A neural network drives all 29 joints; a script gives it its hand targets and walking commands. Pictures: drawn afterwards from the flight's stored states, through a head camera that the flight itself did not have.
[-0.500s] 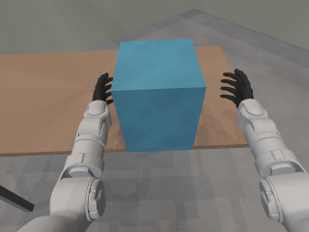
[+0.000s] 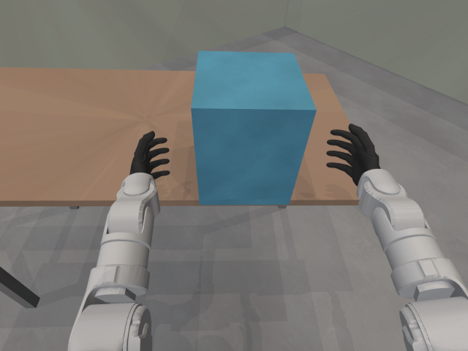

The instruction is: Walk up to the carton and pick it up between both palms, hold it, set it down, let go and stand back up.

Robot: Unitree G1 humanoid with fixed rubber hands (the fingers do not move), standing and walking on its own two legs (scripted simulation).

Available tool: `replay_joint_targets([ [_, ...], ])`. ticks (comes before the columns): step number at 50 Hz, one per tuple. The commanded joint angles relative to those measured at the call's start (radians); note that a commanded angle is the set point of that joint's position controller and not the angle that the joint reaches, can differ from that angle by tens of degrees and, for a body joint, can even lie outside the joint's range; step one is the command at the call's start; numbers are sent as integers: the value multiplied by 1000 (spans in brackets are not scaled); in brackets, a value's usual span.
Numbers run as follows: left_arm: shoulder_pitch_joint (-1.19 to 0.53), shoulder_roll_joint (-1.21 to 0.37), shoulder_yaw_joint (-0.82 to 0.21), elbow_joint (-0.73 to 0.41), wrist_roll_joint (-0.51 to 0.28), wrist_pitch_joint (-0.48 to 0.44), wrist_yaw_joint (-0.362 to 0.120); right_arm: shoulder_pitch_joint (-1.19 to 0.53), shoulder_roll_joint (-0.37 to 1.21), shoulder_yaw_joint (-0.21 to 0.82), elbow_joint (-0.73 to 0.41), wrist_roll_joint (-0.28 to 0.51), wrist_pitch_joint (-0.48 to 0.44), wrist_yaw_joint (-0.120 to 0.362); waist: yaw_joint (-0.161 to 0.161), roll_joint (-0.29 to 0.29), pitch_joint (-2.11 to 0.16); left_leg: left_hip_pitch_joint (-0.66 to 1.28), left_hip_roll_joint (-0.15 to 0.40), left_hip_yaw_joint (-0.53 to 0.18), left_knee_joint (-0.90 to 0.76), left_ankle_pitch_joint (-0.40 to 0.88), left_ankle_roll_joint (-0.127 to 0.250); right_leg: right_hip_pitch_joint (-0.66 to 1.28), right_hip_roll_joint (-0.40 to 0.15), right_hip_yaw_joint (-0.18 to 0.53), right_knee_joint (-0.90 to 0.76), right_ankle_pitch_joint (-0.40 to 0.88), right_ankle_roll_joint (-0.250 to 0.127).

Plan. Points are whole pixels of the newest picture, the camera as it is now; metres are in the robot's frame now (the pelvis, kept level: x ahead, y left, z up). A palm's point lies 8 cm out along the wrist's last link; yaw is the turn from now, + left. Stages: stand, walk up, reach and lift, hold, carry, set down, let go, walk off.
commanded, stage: set down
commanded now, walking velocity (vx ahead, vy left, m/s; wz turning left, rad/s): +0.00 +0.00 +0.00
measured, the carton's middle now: (245, 130) +0.52 +0.04 +0.10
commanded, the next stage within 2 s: none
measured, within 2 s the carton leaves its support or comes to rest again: neither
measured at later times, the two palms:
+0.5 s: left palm (133, 209) +0.28 +0.21 +0.11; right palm (365, 215) +0.33 -0.18 +0.08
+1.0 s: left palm (123, 241) +0.24 +0.21 +0.09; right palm (377, 246) +0.27 -0.18 +0.08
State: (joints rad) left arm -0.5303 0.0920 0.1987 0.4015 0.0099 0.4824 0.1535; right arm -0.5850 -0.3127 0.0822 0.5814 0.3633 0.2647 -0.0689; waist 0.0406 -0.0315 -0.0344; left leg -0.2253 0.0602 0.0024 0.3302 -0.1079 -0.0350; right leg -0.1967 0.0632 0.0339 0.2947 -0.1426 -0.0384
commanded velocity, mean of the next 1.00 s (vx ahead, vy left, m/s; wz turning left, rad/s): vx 0.00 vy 0.00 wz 0.00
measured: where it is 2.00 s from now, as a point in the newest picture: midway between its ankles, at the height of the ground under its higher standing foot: outside the picture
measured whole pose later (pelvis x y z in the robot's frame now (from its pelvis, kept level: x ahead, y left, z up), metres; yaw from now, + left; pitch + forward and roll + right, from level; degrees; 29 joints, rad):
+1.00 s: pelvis +0.03 +0.00 +0.00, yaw +1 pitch -4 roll +0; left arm 0.23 0.09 0.05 -0.44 -0.06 0.62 0.12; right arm 0.21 -0.30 0.05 -0.21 0.36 0.31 -0.08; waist 0.04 -0.03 0.01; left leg -0.09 0.03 0.00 0.29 -0.13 -0.03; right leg -0.08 0.04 0.03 0.29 -0.14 -0.02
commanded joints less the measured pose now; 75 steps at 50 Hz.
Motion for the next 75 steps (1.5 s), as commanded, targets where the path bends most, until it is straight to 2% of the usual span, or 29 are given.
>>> replay_joint_targets([
  [1, -338, 66, -127, -422, -82, 2, 56, -277, -93, -133, -193, 2, -30, 39, -17, 60, -269, 211, -52, 42, -68, -136, -4, -18, -5, -53, -33, -175, 22],
  [2, -307, 55, -122, -462, -66, 5, 58, -250, -99, -123, -199, 10, -36, 44, -13, 71, -275, 222, -51, 41, -71, -116, -10, 11, 2, -55, -24, -128, 24],
  [5, -154, 10, -141, -532, -37, 45, 50, -141, -127, -101, -217, 33, -42, 60, -33, 94, -271, 298, -45, 22, -68, -40, -16, 32, 15, -60, -31, -41, 14],
  [8, -41, -23, -161, -537, -12, 105, 29, -91, -142, -98, -238, 38, -40, 67, -52, 123, -241, 313, -45, 12, -74, -19, -27, 52, 13, -64, -45, -4, 9],
  [11, 46, -38, -191, -605, -29, 152, 10, -51, -149, -105, -338, 40, -46, 66, -55, 125, -227, 304, -47, 11, -79, -19, -34, 73, 11, -65, -46, 20, 12],
  [14, 143, -36, -213, -769, -63, 163, 3, 54, -147, -126, -481, 40, -66, 56, -65, 99, -222, 303, -49, 8, -69, 14, -32, 90, 14, -72, -33, 58, 18],
  [16, 212, -26, -213, -909, -80, 154, 2, 152, -146, -136, -575, 41, -80, 47, -70, 83, -222, 332, -50, 8, -54, 92, -29, 95, 21, -81, -19, 109, 22],
  [19, 374, -10, -192, -1079, -101, 128, -9, 331, -140, -134, -719, 32, -100, 27, -79, 37, -231, 404, -58, 13, -22, 275, -17, 119, 28, -88, -1, 243, 33],
  [22, 477, 21, -157, -1105, -124, 101, -39, 415, -127, -113, -843, 19, -108, -4, -70, -40, -192, 403, -72, 28, -15, 333, 7, 137, 19, -77, 1, 322, 51],
  [25, 509, 55, -134, -1054, -148, 86, -68, 424, -106, -112, -936, -16, -102, -32, -64, -113, -149, 352, -84, 38, -34, 242, 34, 121, -8, -58, -14, 293, 68],
  [27, 551, 67, -128, -1059, -160, 79, -73, 471, -100, -113, -991, -28, -95, -41, -57, -134, -122, 337, -85, 43, -52, 187, 45, 112, -21, -47, -31, 239, 71],
  [29, 589, 75, -118, -1073, -157, 75, -69, 523, -93, -109, -1020, -33, -85, -43, -47, -125, -104, 336, -84, 48, -69, 151, 49, 102, -29, -39, -46, 177, 68],
  [31, 636, 73, -110, -1080, -137, 82, -67, 586, -84, -103, -1024, -39, -69, -41, -46, -99, -69, 352, -81, 51, -83, 127, 47, 85, -32, -32, -62, 121, 61],
  [37, 593, 77, -101, -1043, -86, 117, -45, 606, -41, -105, -968, -45, 9, -20, -31, 22, 25, 319, -74, 68, -119, -30, 25, 7, -41, -1, -97, -111, 26],
  [39, 601, 72, -116, -1077, -76, 118, -33, 630, -33, -112, -968, -35, 24, -12, -27, 68, 32, 307, -66, 67, -129, -64, 16, 14, -37, 4, -88, -123, 17],
  [42, 645, 58, -150, -1130, -64, 112, -23, 691, -30, -119, -972, -25, 33, 0, -37, 128, 25, 307, -52, 59, -129, -51, 1, 42, -25, 0, -66, -63, 10],
  [45, 694, 51, -172, -1129, -57, 108, -27, 737, -39, -119, -976, -27, 33, 7, -42, 142, 15, 333, -51, 59, -113, 5, -11, 40, -20, -6, -60, -13, 4],
  [47, 716, 52, -182, -1120, -60, 102, -28, 747, -49, -127, -993, -36, 26, 13, -40, 131, 8, 340, -50, 59, -105, 25, -14, 29, -17, -12, -61, -10, 0],
  [50, 744, 63, -185, -1076, -74, 89, -36, 760, -53, -129, -1023, -61, 15, 16, -35, 79, 19, 329, -54, 66, -100, 8, -5, 2, -20, -15, -69, -39, 0],
  [57, 732, 133, -150, -962, -151, 23, -72, 779, -22, -137, -1118, -126, -14, -6, -22, -107, 36, 294, -70, 86, -98, -76, 50, -52, -58, -1, -101, -163, 33],
  [61, 745, 155, -126, -908, -165, 1, -87, 803, -10, -134, -1111, -131, -11, -8, -11, -128, 59, 281, -72, 89, -102, -79, 61, -57, -69, 7, -111, -195, 42],
  [62, 755, 150, -124, -866, -155, 6, -91, 815, -7, -130, -1068, -134, -2, -5, -10, -115, 81, 280, -71, 88, -105, -84, 59, -62, -71, 9, -115, -202, 41],
  [67, 800, 143, -122, -866, -109, 14, -94, 859, 0, -119, -996, -116, 14, 14, 3, -18, 96, 298, -69, 89, -100, -34, 34, -44, -58, 6, -107, -146, 24],
  [72, 862, 125, -144, -955, -62, -8, -72, 953, -28, -126, -940, -101, -8, 44, 3, 117, 33, 361, -60, 84, -62, 153, -15, -20, -25, -10, -75, -2, -5],
  [75, 902, 132, -147, -994, -46, -41, -63, 1011, -33, -129, -922, -102, -47, 56, -4, 158, -22, 401, -61, 83, -29, 293, -35, -7, -12, -14, -62, 97, -12],
])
